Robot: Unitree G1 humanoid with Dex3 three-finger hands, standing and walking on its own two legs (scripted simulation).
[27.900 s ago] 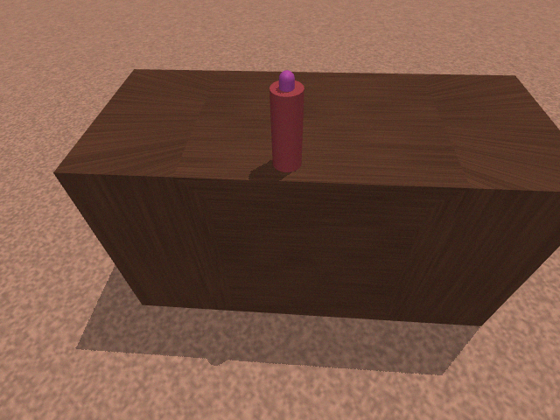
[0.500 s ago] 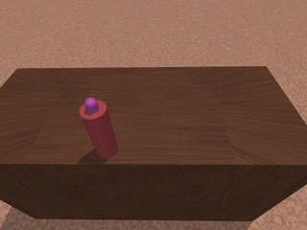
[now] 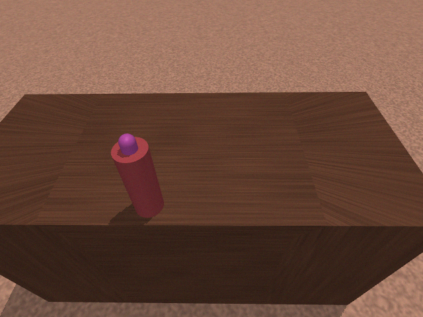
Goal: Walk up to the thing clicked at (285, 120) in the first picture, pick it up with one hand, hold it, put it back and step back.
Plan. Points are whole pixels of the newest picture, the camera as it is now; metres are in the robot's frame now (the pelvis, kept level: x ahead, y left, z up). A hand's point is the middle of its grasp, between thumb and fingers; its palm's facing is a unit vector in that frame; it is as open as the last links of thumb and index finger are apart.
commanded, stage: stand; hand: left
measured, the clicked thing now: (139, 175) +0.42 +0.18 +0.03
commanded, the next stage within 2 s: step back in 0.46 s
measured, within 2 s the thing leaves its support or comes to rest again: neither
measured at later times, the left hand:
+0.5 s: hand out of the picture +0.07 +0.25 -0.16, palm faces -0.02 -0.94 -0.34, open 7.4 cm
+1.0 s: hand out of the picture +0.02 +0.28 -0.17, palm faces +0.00 -0.92 -0.40, open 7.4 cm
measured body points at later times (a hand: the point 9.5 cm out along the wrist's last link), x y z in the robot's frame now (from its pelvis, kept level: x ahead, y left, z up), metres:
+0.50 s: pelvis +0.00 +0.00 +0.00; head +0.01 +0.01 +0.45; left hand +0.07 +0.30 -0.14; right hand +0.07 -0.30 -0.13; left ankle +0.00 +0.10 -0.75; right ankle -0.02 -0.14 -0.75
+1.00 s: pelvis -0.09 +0.00 -0.03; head -0.02 +0.01 +0.41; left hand +0.02 +0.32 -0.14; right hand +0.01 -0.32 -0.15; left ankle -0.14 +0.13 -0.74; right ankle -0.02 -0.14 -0.75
